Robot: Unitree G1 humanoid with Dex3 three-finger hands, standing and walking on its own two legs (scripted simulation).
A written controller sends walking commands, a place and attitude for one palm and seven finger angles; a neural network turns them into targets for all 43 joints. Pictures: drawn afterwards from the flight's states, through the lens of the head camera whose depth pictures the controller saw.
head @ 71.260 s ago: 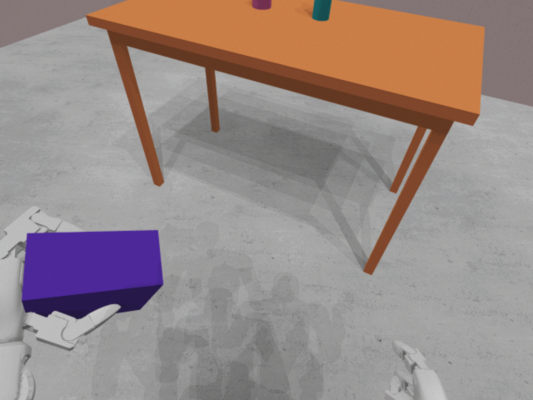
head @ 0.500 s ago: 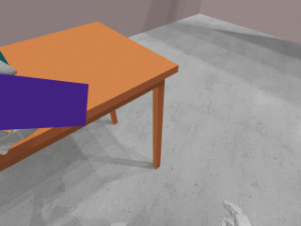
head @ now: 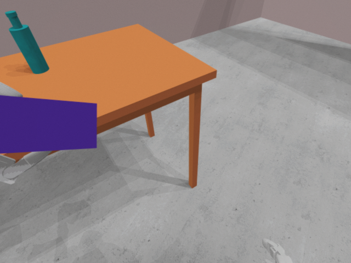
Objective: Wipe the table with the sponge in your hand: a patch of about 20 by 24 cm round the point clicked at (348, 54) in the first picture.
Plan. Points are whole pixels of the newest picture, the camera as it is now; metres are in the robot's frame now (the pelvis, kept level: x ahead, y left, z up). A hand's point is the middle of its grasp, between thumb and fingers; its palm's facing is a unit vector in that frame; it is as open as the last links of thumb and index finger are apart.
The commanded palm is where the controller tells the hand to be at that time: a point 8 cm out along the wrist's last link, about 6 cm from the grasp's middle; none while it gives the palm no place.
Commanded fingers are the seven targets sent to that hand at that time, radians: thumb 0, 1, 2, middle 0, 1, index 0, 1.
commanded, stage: stop stepping back and stand still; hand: left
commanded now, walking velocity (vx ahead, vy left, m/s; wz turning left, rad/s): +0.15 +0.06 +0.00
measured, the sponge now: (53, 125) +0.25 +0.19 +0.27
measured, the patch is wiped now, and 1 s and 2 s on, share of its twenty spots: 0.90 0.90 0.90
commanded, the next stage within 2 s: stand and wait in 0.12 s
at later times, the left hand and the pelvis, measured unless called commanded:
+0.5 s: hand (22, 118) +0.24 +0.22 +0.29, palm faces +0.51 -0.77 -0.38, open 10.4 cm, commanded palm +0.19 +0.29 +0.29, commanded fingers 0.00 0.10 1.30 -1.20 -1.60 -1.20 -1.60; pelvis +0.03 +0.00 +0.00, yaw +1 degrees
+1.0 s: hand out of the picture +0.25 +0.27 +0.29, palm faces +0.51 -0.79 -0.33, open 10.4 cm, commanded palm +0.20 +0.31 +0.29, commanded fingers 0.00 0.10 1.30 -1.20 -1.60 -1.20 -1.60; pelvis +0.03 +0.04 +0.00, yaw +0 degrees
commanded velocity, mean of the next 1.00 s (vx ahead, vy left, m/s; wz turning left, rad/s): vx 0.01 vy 0.00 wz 0.00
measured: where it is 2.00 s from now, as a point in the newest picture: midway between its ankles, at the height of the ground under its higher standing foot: outside the picture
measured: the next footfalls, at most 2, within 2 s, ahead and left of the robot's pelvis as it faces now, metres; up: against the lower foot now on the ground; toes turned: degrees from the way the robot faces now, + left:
left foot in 0.10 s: +0.07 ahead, +0.15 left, +0.00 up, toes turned +1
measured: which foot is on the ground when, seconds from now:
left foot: up 0.00-0.08, down 0.10-1.00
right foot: down 0.00-1.00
